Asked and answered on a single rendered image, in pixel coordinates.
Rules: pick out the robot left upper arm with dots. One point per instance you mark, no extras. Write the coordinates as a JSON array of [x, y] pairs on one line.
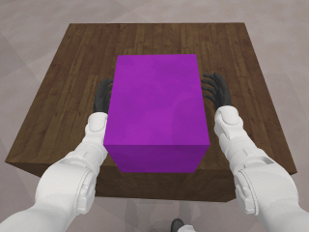
[[66, 191]]

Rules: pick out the right robot foot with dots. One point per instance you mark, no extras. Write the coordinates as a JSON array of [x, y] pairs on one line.
[[176, 225]]

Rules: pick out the robot left hand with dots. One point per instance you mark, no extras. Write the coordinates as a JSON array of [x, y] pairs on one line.
[[101, 101]]

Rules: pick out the carton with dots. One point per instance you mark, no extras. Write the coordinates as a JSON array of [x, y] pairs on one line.
[[156, 120]]

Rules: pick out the robot right upper arm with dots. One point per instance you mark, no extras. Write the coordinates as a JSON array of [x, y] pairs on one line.
[[267, 192]]

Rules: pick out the robot left forearm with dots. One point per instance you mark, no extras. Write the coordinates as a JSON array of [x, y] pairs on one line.
[[90, 153]]

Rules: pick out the robot right forearm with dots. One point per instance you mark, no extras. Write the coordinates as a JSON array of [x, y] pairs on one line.
[[238, 148]]

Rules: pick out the robot right hand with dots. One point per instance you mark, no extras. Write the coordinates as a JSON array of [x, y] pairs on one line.
[[221, 96]]

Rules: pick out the pedestal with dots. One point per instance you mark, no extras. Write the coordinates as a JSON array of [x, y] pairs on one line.
[[55, 123]]

